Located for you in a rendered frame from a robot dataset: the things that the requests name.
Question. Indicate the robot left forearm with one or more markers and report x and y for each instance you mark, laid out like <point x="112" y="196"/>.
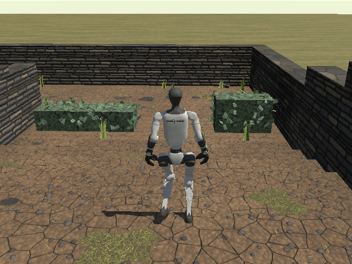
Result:
<point x="150" y="147"/>

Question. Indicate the robot right forearm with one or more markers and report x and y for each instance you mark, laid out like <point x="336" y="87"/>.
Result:
<point x="203" y="146"/>

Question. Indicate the right robot upper arm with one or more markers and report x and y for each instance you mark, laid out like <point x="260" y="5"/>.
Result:
<point x="195" y="125"/>

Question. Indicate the left robot upper arm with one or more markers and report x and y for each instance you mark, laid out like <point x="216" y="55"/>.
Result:
<point x="155" y="126"/>

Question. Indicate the robot shin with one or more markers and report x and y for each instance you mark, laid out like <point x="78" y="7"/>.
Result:
<point x="167" y="189"/>
<point x="189" y="197"/>

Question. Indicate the robot left hand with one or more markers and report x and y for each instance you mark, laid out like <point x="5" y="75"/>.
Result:
<point x="152" y="157"/>

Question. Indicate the left robot shin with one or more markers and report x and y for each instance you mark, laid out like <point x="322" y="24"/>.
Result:
<point x="167" y="189"/>

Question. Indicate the right robot shin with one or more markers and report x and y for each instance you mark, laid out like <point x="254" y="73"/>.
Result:
<point x="189" y="197"/>

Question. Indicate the robot right hand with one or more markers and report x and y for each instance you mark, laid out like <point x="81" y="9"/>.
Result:
<point x="200" y="156"/>

